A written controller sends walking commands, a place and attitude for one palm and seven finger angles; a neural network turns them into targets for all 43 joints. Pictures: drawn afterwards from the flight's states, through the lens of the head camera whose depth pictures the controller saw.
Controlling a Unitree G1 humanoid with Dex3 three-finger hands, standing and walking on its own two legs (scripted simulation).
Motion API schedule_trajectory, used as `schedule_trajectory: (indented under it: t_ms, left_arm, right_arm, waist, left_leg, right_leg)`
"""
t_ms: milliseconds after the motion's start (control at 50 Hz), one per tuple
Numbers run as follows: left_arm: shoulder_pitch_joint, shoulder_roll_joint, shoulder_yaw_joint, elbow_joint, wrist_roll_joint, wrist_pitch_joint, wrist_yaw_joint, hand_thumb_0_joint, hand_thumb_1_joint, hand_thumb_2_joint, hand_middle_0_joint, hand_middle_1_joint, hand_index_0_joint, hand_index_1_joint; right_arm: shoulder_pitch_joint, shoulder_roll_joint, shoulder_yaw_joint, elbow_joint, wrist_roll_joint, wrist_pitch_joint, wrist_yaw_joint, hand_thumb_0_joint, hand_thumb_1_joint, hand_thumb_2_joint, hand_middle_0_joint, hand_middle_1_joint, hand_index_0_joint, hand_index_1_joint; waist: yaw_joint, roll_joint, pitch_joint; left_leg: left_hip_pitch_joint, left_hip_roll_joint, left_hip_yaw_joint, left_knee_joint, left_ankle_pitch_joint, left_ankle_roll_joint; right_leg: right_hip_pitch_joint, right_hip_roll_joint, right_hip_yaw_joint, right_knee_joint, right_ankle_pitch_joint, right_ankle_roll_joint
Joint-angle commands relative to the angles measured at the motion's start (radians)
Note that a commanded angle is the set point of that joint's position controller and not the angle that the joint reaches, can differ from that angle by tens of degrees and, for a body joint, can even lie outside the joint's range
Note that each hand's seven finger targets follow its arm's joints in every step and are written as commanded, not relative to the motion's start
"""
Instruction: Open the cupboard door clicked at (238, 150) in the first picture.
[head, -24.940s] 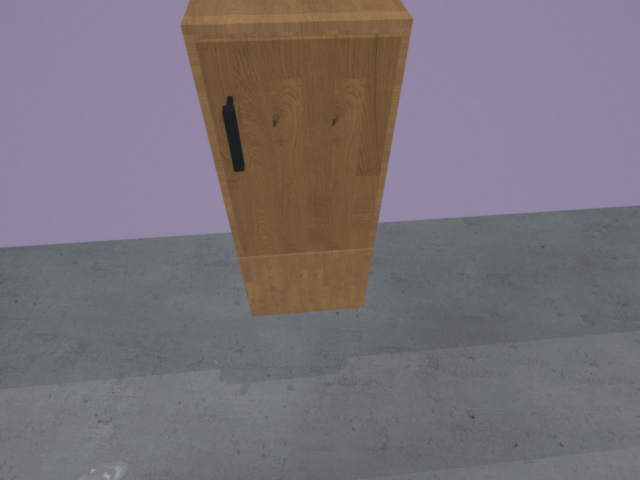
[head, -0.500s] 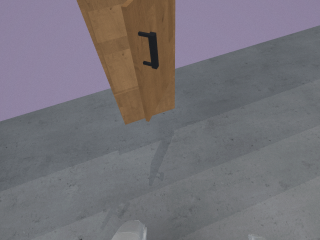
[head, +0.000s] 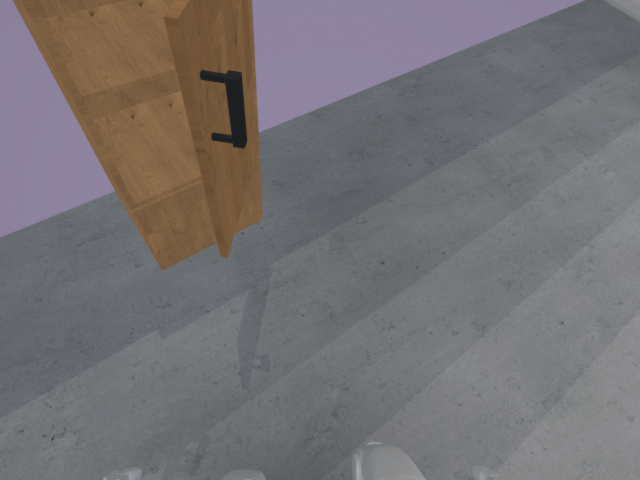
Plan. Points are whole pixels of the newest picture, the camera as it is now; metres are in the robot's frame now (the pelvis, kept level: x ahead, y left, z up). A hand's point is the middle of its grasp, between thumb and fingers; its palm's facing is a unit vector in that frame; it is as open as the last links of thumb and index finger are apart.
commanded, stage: walk to a spot facing it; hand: left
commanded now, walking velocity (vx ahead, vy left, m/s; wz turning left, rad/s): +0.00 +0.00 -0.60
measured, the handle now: (225, 110) +0.64 +0.23 +0.02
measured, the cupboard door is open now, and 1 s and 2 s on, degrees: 47 47 47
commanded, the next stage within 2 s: none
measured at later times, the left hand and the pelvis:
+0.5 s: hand (247, 425) +0.19 +0.11 -0.16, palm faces -0.36 -0.91 -0.22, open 7.4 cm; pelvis +0.04 -0.03 +0.00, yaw -20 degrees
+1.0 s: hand (326, 291) +0.42 +0.02 -0.16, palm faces -0.61 -0.78 -0.16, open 7.4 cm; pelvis +0.22 -0.07 +0.00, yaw -37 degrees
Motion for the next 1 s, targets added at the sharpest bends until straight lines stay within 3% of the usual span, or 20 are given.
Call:
schedule_trajectory:
  t_ms: [0, 160, 200, 240, 260, 280, 300, 340, 380, 440, 540, 600, 620, 640, 660, 680, 700, 740, 780, 980]
  left_arm:
    - [0.002, 0.021, -0.004, -0.070, -0.003, -0.015, -0.016, 0.000, 0.900, 0.900, -0.200, -0.300, -0.200, -0.300]
    - [-0.132, 0.006, -0.027, -0.092, -0.003, -0.020, -0.021, 0.000, 0.900, 0.900, -0.200, -0.300, -0.200, -0.300]
    - [-0.121, 0.006, -0.028, -0.091, -0.005, -0.025, -0.020, 0.000, 0.900, 0.900, -0.200, -0.300, -0.200, -0.300]
    - [-0.037, 0.034, -0.022, -0.062, -0.001, -0.035, -0.018, 0.000, 0.900, 0.900, -0.200, -0.300, -0.200, -0.300]
    - [0.059, 0.100, -0.008, -0.034, 0.005, -0.043, -0.009, 0.000, 0.900, 0.900, -0.200, -0.300, -0.200, -0.300]
    - [0.172, 0.220, 0.021, -0.001, 0.004, -0.053, 0.007, 0.000, 0.900, 0.900, -0.200, -0.300, -0.200, -0.300]
    - [0.200, 0.245, 0.022, 0.001, -0.014, -0.051, 0.021, 0.000, 0.900, 0.900, -0.200, -0.300, -0.200, -0.300]
    - [0.093, 0.170, 0.015, -0.026, -0.010, -0.060, 0.033, 0.000, 0.900, 0.900, -0.200, -0.300, -0.200, -0.300]
    - [0.024, 0.125, 0.002, -0.048, -0.005, -0.072, 0.028, 0.000, 0.900, 0.900, -0.200, -0.300, -0.200, -0.300]
    - [0.031, 0.131, 0.007, -0.041, 0.001, -0.092, 0.017, 0.000, 0.900, 0.900, -0.200, -0.300, -0.200, -0.300]
    - [0.065, 0.134, 0.017, -0.020, 0.004, -0.099, 0.004, 0.000, 0.900, 0.900, -0.200, -0.300, -0.200, -0.300]
    - [0.022, 0.122, 0.021, -0.027, -0.003, -0.094, 0.003, 0.000, 0.900, 0.900, -0.200, -0.300, -0.200, -0.300]
    - [0.003, 0.086, 0.015, -0.037, -0.005, -0.094, 0.001, 0.000, 0.900, 0.900, -0.200, -0.300, -0.200, -0.300]
    - [0.025, 0.017, 0.002, -0.047, -0.011, -0.093, -0.007, 0.000, 0.900, 0.900, -0.200, -0.300, -0.200, -0.300]
    - [0.017, -0.023, -0.012, -0.081, -0.014, -0.097, -0.013, 0.000, 0.900, 0.900, -0.200, -0.300, -0.200, -0.300]
    - [-0.049, 0.014, -0.008, -0.074, 0.004, -0.100, -0.012, 0.000, 0.900, 0.900, -0.200, -0.300, -0.200, -0.300]
    - [-0.070, 0.010, -0.003, -0.063, 0.006, -0.103, -0.021, 0.000, 0.900, 0.900, -0.200, -0.300, -0.200, -0.300]
    - [-0.005, -0.020, -0.009, -0.021, 0.012, -0.091, -0.040, 0.000, 0.900, 0.900, -0.200, -0.300, -0.200, -0.300]
    - [0.018, -0.046, -0.018, -0.008, 0.011, -0.075, -0.040, 0.000, 0.900, 0.900, -0.200, -0.300, -0.200, -0.300]
    - [-0.209, -0.094, -0.047, -0.051, 0.008, -0.071, -0.040, 0.000, 0.900, 0.900, -0.200, -0.300, -0.200, -0.300]
  right_arm:
    - [0.106, -0.185, -0.047, -0.038, 0.009, -0.023, -0.014, 0.000, -0.900, -0.900, 0.200, 0.300, 0.200, 0.300]
    - [0.206, -0.216, -0.067, 0.025, -0.001, -0.018, -0.001, 0.000, -0.900, -0.900, 0.200, 0.300, 0.200, 0.300]
    - [0.202, -0.229, -0.072, 0.025, -0.004, -0.015, 0.004, 0.000, -0.900, -0.900, 0.200, 0.300, 0.200, 0.300]
    - [0.186, -0.228, -0.073, 0.022, 0.003, -0.011, 0.012, 0.000, -0.900, -0.900, 0.200, 0.300, 0.200, 0.300]
    - [0.174, -0.198, -0.067, 0.012, 0.014, -0.014, 0.022, 0.000, -0.900, -0.900, 0.200, 0.300, 0.200, 0.300]
    - [0.081, -0.125, -0.044, -0.047, 0.022, -0.014, 0.031, 0.000, -0.900, -0.900, 0.200, 0.300, 0.200, 0.300]
    - [0.004, -0.169, -0.052, -0.074, 0.011, -0.004, 0.029, 0.000, -0.900, -0.900, 0.200, 0.300, 0.200, 0.300]
    - [0.005, -0.179, -0.069, -0.045, 0.013, -0.007, 0.034, 0.000, -0.900, -0.900, 0.200, 0.300, 0.200, 0.300]
    - [0.028, -0.157, -0.070, -0.017, 0.006, -0.006, 0.042, 0.000, -0.900, -0.900, 0.200, 0.300, 0.200, 0.300]
    - [0.046, -0.130, -0.073, -0.013, 0.008, -0.012, 0.048, 0.000, -0.900, -0.900, 0.200, 0.300, 0.200, 0.300]
    - [-0.021, -0.116, -0.074, -0.053, 0.013, -0.041, 0.052, 0.000, -0.900, -0.900, 0.200, 0.300, 0.200, 0.300]
    - [0.078, -0.127, -0.074, -0.024, 0.014, -0.061, 0.039, 0.000, -0.900, -0.900, 0.200, 0.300, 0.200, 0.300]
    - [0.191, -0.164, -0.081, 0.015, 0.012, -0.072, 0.026, 0.000, -0.900, -0.900, 0.200, 0.300, 0.200, 0.300]
    - [0.333, -0.266, -0.106, 0.048, -0.003, -0.079, 0.014, 0.000, -0.900, -0.900, 0.200, 0.300, 0.200, 0.300]
    - [0.445, -0.335, -0.109, 0.059, -0.021, -0.079, 0.007, 0.000, -0.900, -0.900, 0.200, 0.300, 0.200, 0.300]
    - [0.400, -0.291, -0.092, 0.060, -0.016, -0.073, 0.006, 0.000, -0.900, -0.900, 0.200, 0.300, 0.200, 0.300]
    - [0.306, -0.240, -0.078, 0.033, -0.011, -0.072, 0.009, 0.000, -0.900, -0.900, 0.200, 0.300, 0.200, 0.300]
    - [0.191, -0.150, -0.050, 0.011, -0.004, -0.085, 0.010, 0.000, -0.900, -0.900, 0.200, 0.300, 0.200, 0.300]
    - [0.230, -0.121, -0.041, 0.039, 0.003, -0.099, 0.006, 0.000, -0.900, -0.900, 0.200, 0.300, 0.200, 0.300]
    - [0.391, -0.089, -0.027, 0.154, -0.004, -0.090, 0.010, 0.000, -0.900, -0.900, 0.200, 0.300, 0.200, 0.300]
  waist:
    - [-0.044, 0.200, -0.185]
    - [-0.094, 0.277, -0.161]
    - [-0.086, 0.255, -0.180]
    - [-0.034, 0.157, -0.198]
    - [0.019, 0.005, -0.227]
    - [0.085, -0.313, -0.211]
    - [0.101, -0.196, -0.152]
    - [0.036, -0.202, -0.124]
    - [-0.019, -0.117, -0.074]
    - [-0.042, -0.071, -0.081]
    - [-0.025, -0.114, -0.055]
    - [-0.085, -0.102, -0.080]
    - [-0.138, -0.017, -0.124]
    - [-0.192, 0.242, -0.223]
    - [-0.212, 0.408, -0.260]
    - [-0.201, 0.311, -0.185]
    - [-0.147, 0.206, -0.078]
    - [-0.070, 0.179, -0.055]
    - [-0.059, 0.174, -0.112]
    - [-0.107, 0.160, -0.017]
  left_leg:
    - [0.212, 0.238, -0.069, -0.152, 0.589, 0.091]
    - [0.196, 0.288, 0.016, -0.116, 0.596, 0.092]
    - [0.171, 0.309, 0.022, -0.110, 0.436, 0.077]
    - [0.056, 0.277, 0.063, -0.004, 0.206, 0.019]
    - [-0.134, 0.222, 0.135, 0.166, 0.063, -0.029]
    - [-0.445, 0.051, 0.195, 0.454, -0.400, -0.092]
    - [-0.514, 0.047, 0.016, 0.572, -0.403, -0.088]
    - [-0.512, 0.081, -0.044, 0.633, -0.230, -0.087]
    - [-0.408, 0.075, -0.026, 0.575, -0.124, -0.103]
    - [-0.326, 0.046, -0.008, 0.464, -0.070, -0.109]
    - [-0.244, -0.001, 0.003, 0.251, -0.057, -0.097]
    - [0.014, -0.042, 0.030, 0.043, 0.021, -0.088]
    - [0.217, -0.022, 0.010, -0.053, 0.016, -0.074]
    - [0.418, 0.201, -0.270, -0.135, -0.174, -0.007]
    - [0.467, 0.458, -0.609, -0.287, -0.278, 0.102]
    - [0.321, 0.467, -0.639, -0.343, -0.335, 0.114]
    - [0.188, 0.420, -0.520, -0.346, -0.313, 0.104]
    - [0.116, 0.313, -0.242, -0.323, -0.081, 0.038]
    - [0.185, 0.267, -0.080, -0.285, 0.245, 0.028]
    - [0.250, 0.265, 0.119, -0.302, 0.444, 0.067]
  right_leg:
    - [-0.085, -0.063, -0.037, 0.021, 0.076, 0.013]
    - [0.069, -0.065, -0.123, -0.356, 0.025, -0.028]
    - [0.149, -0.059, -0.134, -0.468, 0.023, -0.048]
    - [0.366, -0.035, -0.157, -0.688, 0.154, -0.077]
    - [0.594, -0.150, -0.009, -0.788, 0.117, -0.131]
    - [0.729, -0.418, 0.412, -0.885, 0.187, -0.262]
    - [0.634, -0.458, 0.445, -0.900, 0.221, -0.318]
    - [0.555, -0.354, 0.391, -0.912, 0.063, -0.294]
    - [0.414, -0.283, 0.259, -0.916, 0.143, -0.259]
    - [0.361, -0.253, 0.228, -0.916, 0.173, -0.262]
    - [0.331, -0.235, 0.267, -0.898, 0.148, -0.259]
    - [0.224, -0.186, 0.238, -0.803, 0.185, -0.221]
    - [0.128, -0.132, 0.199, -0.673, 0.225, -0.185]
    - [-0.037, -0.009, 0.090, -0.379, 0.078, -0.132]
    - [-0.206, 0.055, -0.035, -0.054, -0.169, -0.090]
    - [-0.233, -0.026, 0.049, 0.104, -0.086, -0.099]
    - [-0.246, -0.082, 0.031, 0.164, 0.027, -0.098]
    - [-0.192, -0.127, -0.009, 0.158, 0.183, -0.078]
    - [-0.190, -0.120, -0.026, 0.120, 0.224, -0.063]
    - [-0.177, -0.120, -0.141, -0.350, 0.327, -0.081]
